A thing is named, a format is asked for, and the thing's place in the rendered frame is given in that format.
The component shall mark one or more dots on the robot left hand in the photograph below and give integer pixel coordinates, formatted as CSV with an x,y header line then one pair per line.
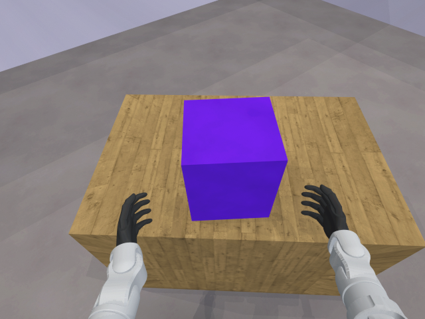
x,y
127,228

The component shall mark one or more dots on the left robot forearm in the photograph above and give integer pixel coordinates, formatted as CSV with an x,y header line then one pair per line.
x,y
120,295

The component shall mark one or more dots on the robot right hand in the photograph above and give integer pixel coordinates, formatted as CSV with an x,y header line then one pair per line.
x,y
331,216

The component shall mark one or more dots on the carton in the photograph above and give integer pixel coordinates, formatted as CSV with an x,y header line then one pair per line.
x,y
233,158

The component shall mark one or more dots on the pedestal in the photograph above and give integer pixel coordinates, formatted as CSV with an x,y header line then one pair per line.
x,y
327,141

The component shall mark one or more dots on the right robot forearm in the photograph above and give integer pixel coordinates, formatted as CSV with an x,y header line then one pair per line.
x,y
362,294

